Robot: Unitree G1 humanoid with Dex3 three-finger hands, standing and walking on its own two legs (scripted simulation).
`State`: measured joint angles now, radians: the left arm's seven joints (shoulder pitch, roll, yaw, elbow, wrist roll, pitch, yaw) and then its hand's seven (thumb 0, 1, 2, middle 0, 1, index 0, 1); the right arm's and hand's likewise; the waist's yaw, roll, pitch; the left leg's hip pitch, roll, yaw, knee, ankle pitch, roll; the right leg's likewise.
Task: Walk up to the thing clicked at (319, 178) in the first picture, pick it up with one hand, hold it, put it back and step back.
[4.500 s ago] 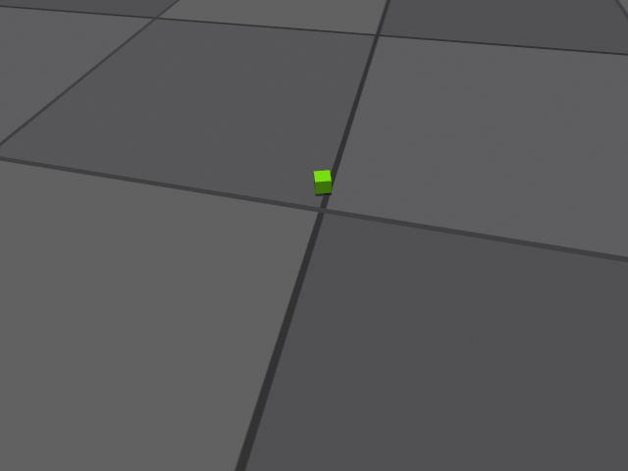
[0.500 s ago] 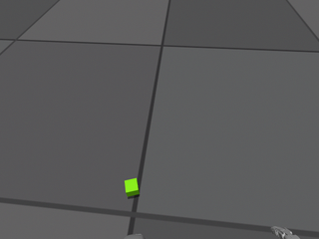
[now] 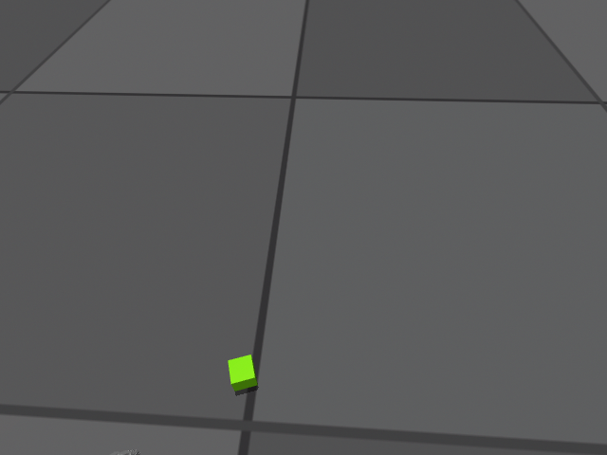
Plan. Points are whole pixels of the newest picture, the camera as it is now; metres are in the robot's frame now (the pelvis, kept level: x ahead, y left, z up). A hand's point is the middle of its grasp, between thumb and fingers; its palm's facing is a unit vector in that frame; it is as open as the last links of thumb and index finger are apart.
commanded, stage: walk up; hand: left
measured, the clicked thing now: (242, 372) +0.47 +0.23 -0.74
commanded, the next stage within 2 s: none
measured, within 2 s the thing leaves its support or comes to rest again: neither
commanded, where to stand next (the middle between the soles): +0.08 -0.01 m, yaw +0 degrees
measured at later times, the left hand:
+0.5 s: hand out of the picture +0.08 +0.26 -0.16, palm faces -0.05 -0.94 -0.34, open 7.4 cm
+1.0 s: hand out of the picture +0.08 +0.26 -0.16, palm faces -0.06 -0.94 -0.35, open 7.4 cm
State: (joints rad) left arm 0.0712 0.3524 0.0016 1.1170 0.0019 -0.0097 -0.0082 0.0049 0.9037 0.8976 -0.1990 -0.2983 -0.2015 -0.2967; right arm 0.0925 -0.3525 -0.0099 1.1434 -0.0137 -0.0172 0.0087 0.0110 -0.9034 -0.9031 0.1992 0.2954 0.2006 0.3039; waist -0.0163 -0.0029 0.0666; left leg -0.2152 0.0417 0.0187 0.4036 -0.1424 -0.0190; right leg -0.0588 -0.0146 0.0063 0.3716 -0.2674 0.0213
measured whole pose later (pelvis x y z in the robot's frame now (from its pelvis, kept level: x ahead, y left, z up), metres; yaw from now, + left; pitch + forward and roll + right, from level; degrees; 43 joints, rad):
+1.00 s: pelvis +0.02 +0.00 +0.00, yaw -2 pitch -2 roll +1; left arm 0.17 0.37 0.02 1.10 0.03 0.00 -0.03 0.00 0.90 0.90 -0.20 -0.30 -0.20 -0.30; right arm 0.15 -0.35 -0.05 1.09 -0.03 -0.02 0.04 0.01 -0.90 -0.90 0.20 0.30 0.20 0.30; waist -0.01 -0.01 0.03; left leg -0.19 0.03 0.05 0.42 -0.20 0.02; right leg -0.13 -0.03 0.00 0.55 -0.46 -0.03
